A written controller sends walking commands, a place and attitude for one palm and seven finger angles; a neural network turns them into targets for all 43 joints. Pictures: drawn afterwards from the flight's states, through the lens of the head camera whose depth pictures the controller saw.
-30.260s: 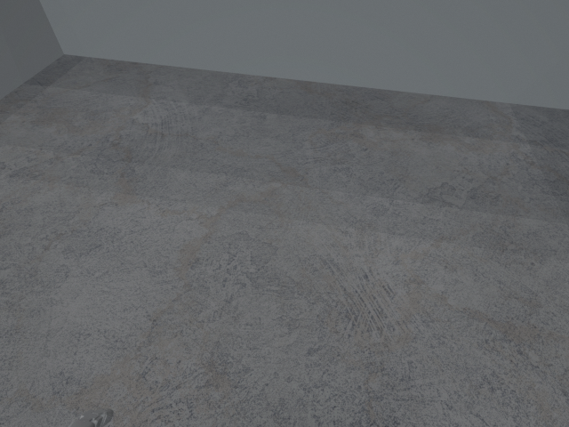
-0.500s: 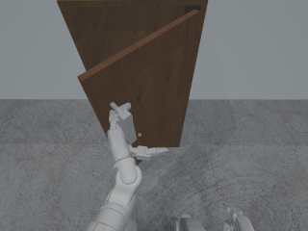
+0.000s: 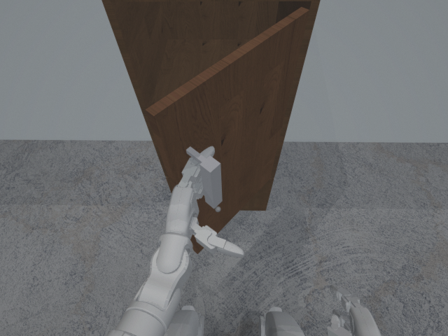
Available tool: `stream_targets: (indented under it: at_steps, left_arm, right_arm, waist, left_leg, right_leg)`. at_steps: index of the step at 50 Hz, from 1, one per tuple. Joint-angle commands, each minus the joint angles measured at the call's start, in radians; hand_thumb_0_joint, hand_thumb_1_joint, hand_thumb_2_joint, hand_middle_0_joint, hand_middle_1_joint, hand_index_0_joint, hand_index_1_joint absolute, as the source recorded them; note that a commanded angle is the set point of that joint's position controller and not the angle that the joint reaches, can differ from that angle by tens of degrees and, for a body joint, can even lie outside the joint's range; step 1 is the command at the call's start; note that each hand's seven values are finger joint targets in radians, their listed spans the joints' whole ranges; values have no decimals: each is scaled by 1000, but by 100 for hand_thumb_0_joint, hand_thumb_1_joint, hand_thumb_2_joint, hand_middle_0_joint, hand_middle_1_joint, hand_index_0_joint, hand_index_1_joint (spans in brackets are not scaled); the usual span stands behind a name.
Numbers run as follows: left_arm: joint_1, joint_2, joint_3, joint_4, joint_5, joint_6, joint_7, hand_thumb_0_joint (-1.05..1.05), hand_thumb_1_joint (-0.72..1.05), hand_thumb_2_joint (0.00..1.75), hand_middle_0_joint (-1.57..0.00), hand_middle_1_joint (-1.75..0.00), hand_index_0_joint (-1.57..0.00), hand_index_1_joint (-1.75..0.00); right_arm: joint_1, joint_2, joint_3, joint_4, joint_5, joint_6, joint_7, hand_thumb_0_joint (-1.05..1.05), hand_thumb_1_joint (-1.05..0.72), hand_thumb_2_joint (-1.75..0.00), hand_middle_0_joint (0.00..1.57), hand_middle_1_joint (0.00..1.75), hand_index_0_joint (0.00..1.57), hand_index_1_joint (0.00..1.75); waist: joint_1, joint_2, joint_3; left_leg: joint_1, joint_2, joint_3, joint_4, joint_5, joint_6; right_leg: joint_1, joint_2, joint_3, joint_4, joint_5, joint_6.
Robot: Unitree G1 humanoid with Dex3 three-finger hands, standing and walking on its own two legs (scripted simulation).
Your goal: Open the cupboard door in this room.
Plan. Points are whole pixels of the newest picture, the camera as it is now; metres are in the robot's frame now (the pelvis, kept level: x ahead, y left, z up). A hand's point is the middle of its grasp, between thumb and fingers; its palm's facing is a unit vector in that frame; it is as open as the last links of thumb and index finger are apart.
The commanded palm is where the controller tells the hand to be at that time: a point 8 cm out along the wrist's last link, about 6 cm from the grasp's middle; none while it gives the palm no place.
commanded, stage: slide the hand sideways off the handle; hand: left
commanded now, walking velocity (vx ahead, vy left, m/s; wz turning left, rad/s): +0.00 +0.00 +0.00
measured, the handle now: (203, 177) +0.38 +0.05 +0.05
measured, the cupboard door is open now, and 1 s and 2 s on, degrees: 49 49 49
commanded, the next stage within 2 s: draw the hand back to the body in 0.90 s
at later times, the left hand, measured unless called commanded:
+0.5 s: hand (193, 238) +0.27 +0.06 +0.05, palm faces -0.06 -1.00 +0.01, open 16.2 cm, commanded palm +0.24 +0.12 +0.04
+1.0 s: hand (167, 265) +0.23 +0.10 +0.04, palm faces -0.04 -1.00 -0.01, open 16.3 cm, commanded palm +0.21 +0.16 +0.05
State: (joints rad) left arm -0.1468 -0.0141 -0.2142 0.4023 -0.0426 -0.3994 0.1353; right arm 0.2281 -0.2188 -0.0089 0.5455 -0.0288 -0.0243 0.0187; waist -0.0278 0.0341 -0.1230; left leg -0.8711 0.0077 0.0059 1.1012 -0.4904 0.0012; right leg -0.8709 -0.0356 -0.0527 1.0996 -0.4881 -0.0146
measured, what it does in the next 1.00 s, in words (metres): stands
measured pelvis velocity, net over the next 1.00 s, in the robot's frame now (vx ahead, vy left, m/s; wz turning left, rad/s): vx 0.01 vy -0.01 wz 0.01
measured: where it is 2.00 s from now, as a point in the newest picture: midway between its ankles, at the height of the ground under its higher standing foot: outside the picture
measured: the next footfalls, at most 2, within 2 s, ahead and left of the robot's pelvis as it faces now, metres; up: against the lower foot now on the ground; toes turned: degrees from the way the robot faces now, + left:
none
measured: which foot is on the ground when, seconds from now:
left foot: down 0.00-1.00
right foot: down 0.00-1.00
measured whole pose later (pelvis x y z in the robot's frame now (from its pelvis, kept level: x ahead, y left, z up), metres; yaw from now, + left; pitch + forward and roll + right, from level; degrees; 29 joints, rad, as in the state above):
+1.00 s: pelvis +0.01 -0.01 -0.02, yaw +1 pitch +16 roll -1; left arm 0.45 0.12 -0.10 -0.15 -0.11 -0.38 -0.06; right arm 0.25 -0.22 0.00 0.42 -0.01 -0.08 -0.02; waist 0.00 0.04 -0.16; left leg -0.93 0.02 -0.03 1.21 -0.56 -0.02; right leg -0.91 -0.02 -0.09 1.19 -0.56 -0.03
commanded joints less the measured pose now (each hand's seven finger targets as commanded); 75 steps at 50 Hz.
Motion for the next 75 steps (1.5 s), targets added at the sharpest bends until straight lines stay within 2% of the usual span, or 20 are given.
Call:
stream_targets:
  at_steps: [1,5,8,11,14,26,30,32,36,41,46,50,52,53,55,57,61,62,70,75]
  left_arm:
    - [-122,-26,22,-284,41,-85,55,0,-50,30,-15,-30,-15,-30]
    - [-35,-2,17,-319,87,-77,60,0,-50,30,-15,-30,-15,-30]
    - [-3,6,12,-391,73,-69,44,0,-50,30,-15,-30,-15,-30]
    - [10,-4,-6,-436,50,-59,28,0,-50,30,-15,-30,-15,-30]
    - [85,-3,-12,-479,37,-57,11,0,-50,30,-15,-30,-15,-30]
    - [330,65,14,-631,39,-37,-51,0,-50,30,-15,-30,-15,-30]
    - [363,89,32,-679,20,-46,-83,0,-50,30,-15,-30,-15,-30]
    - [381,109,56,-690,6,-49,-97,0,-50,30,-15,-30,-15,-30]
    - [442,137,93,-730,-23,-53,-132,0,-50,30,-15,-30,-15,-30]
    - [559,165,133,-750,-58,-43,-177,0,-50,30,-15,-30,-15,-30]
    - [550,151,120,-774,-76,-54,-200,0,-50,30,-15,-30,-15,-30]
    - [539,174,137,-789,-76,-61,-204,0,-50,30,-15,-30,-15,-30]
    - [578,254,215,-852,-83,-53,-197,0,-50,30,-15,-30,-15,-30]
    - [597,258,221,-878,-88,-42,-198,0,-50,30,-15,-30,-15,-30]
    - [620,248,220,-907,-100,-13,-199,0,-50,30,-15,-30,-15,-30]
    - [639,252,234,-905,-117,16,-203,0,-50,30,-15,-30,-15,-30]
    - [623,244,224,-894,-133,54,-225,0,-50,30,-15,-30,-15,-30]
    - [636,253,239,-875,-140,62,-231,0,-50,30,-15,-30,-15,-30]
    - [648,307,317,-959,-180,80,-272,0,-50,30,-15,-30,-15,-30]
    - [665,333,359,-987,-208,112,-294,0,-32,37,-16,-30,-16,-30]
  right_arm:
    - [-24,-100,-39,-165,0,-34,14,0,-90,-90,20,30,20,30]
    - [-27,-97,-38,-189,-1,-14,18,0,-90,-90,20,30,20,30]
    - [-39,-96,-35,-209,5,-10,11,0,-90,-90,20,30,20,30]
    - [-41,-95,-30,-213,9,-15,2,0,-90,-90,20,30,20,30]
    - [-43,-93,-27,-221,13,-25,-4,0,-90,-90,20,30,20,30]
    - [-33,-90,-26,-265,13,-42,-15,0,-90,-90,20,30,20,30]
    - [-35,-90,-25,-271,16,-53,-23,0,-90,-90,20,30,20,30]
    - [-32,-92,-26,-269,16,-60,-30,0,-90,-90,20,30,20,30]
    - [-31,-92,-28,-272,18,-73,-36,0,-90,-90,20,30,20,30]
    - [-24,-97,-30,-283,25,-82,-42,0,-90,-90,20,30,20,30]
    - [-20,-99,-30,-283,24,-101,-47,0,-90,-90,20,30,20,30]
    - [-18,-102,-34,-282,23,-113,-51,0,-90,-90,20,30,20,30]
    - [-17,-103,-37,-292,27,-107,-56,0,-90,-90,20,30,20,30]
    - [-16,-98,-34,-303,31,-102,-58,0,-90,-90,20,30,20,30]
    - [-9,-95,-30,-308,41,-96,-61,0,-90,-90,20,30,20,30]
    - [-15,-97,-28,-310,48,-93,-69,0,-90,-90,20,30,20,30]
    - [-11,-106,-16,-305,51,-100,-77,0,-90,-90,20,30,20,30]
    - [-14,-109,-15,-303,51,-101,-80,0,-90,-90,20,30,20,30]
    - [-17,-110,-6,-308,63,-126,-87,0,-90,-90,20,30,20,30]
    - [-17,-111,-1,-296,70,-145,-92,0,-90,-90,20,30,20,30]
  waist:
    - [5,-109,-332]
    - [17,-96,-302]
    - [18,-77,-297]
    - [-1,-81,-272]
    - [5,-71,-271]
    - [9,-79,-247]
    - [4,-56,-235]
    - [2,-78,-240]
    - [11,-52,-272]
    - [16,-63,-252]
    - [0,-67,-233]
    - [4,-63,-248]
    - [35,-46,-298]
    - [41,-14,-304]
    - [36,-9,-281]
    - [28,-48,-249]
    - [6,-48,-154]
    - [7,-83,-143]
    - [28,8,-125]
    - [35,16,-110]
  left_leg:
    - [167,-20,-21,-135,210,9]
    - [143,-19,-18,-139,180,9]
    - [153,-18,-19,-144,164,10]
    - [153,-17,-26,-143,131,11]
    - [158,-17,-30,-141,148,10]
    - [130,-22,-32,-108,181,10]
    - [109,-26,-32,-92,153,10]
    - [96,-26,-35,-80,159,14]
    - [88,-29,-28,-61,170,13]
    - [64,-30,-24,-53,177,12]
    - [40,-31,-29,-29,156,13]
    - [16,-30,-27,-10,137,13]
    - [44,-30,-23,-29,169,15]
    - [69,-33,-15,-47,176,15]
    - [112,-33,-16,-84,191,16]
    - [123,-32,-22,-106,188,19]
    - [146,-31,-29,-150,132,17]
    - [146,-30,-32,-157,131,19]
    - [246,-28,-30,-231,155,15]
    - [301,-22,-37,-274,202,14]
  right_leg:
    - [172,32,6,-138,245,-23]
    - [172,32,11,-137,217,-28]
    - [174,34,13,-144,196,-29]
    - [154,36,8,-153,161,-23]
    - [159,37,4,-146,178,-23]
    - [162,36,8,-124,232,-21]
    - [148,36,17,-124,206,-19]
    - [156,38,20,-124,210,-18]
    - [168,37,32,-117,232,-15]
    - [182,36,39,-121,255,-9]
    - [146,35,40,-112,220,-6]
    - [136,32,56,-110,177,-6]
    - [199,35,65,-122,204,-11]
    - [219,33,67,-135,215,-10]
    - [239,40,48,-157,242,-8]
    - [259,44,43,-189,234,-3]
    - [235,45,29,-241,150,3]
    - [249,46,30,-255,138,2]
    - [297,52,8,-290,161,-2]
    - [341,57,-10,-311,224,-1]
